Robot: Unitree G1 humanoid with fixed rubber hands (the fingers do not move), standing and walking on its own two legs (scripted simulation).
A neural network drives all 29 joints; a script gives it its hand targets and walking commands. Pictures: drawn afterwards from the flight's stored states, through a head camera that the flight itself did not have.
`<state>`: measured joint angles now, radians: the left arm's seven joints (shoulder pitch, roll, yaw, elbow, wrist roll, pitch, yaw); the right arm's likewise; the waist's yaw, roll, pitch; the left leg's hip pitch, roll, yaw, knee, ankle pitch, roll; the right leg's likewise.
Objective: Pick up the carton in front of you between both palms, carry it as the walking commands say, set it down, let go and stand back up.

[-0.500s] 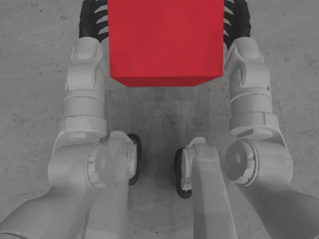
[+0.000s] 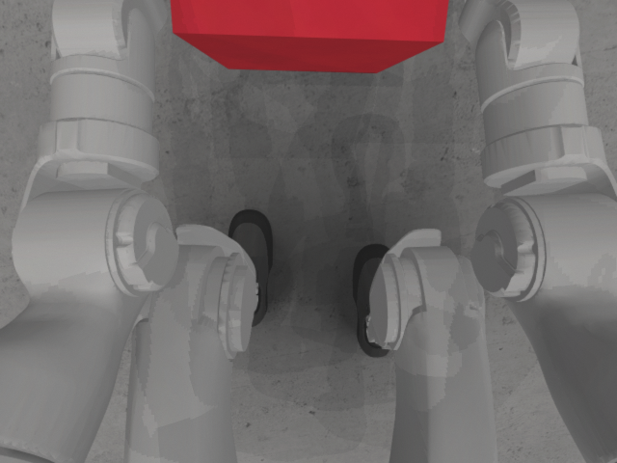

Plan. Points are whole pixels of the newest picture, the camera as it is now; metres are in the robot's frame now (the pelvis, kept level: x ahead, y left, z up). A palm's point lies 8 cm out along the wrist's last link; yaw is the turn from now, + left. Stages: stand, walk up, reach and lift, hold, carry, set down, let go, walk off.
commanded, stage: set down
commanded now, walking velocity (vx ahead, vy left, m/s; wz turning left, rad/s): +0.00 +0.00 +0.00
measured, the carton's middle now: out of the picture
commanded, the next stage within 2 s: none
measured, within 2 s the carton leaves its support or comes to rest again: rests again in 0.34 s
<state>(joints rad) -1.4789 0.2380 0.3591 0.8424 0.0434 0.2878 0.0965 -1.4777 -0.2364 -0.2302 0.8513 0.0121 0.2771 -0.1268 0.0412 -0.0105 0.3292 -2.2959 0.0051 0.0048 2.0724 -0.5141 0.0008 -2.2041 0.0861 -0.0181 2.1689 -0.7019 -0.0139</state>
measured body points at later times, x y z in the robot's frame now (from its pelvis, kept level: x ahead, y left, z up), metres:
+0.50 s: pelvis -0.02 +0.01 -0.02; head +0.36 +0.01 +0.21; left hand +0.56 +0.19 -0.19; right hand +0.57 -0.12 -0.19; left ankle +0.12 +0.12 -0.36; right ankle +0.07 -0.10 -0.36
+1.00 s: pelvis -0.01 +0.00 -0.03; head +0.37 -0.01 +0.19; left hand +0.56 +0.19 -0.20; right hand +0.57 -0.13 -0.21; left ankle +0.12 +0.12 -0.36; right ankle +0.07 -0.10 -0.36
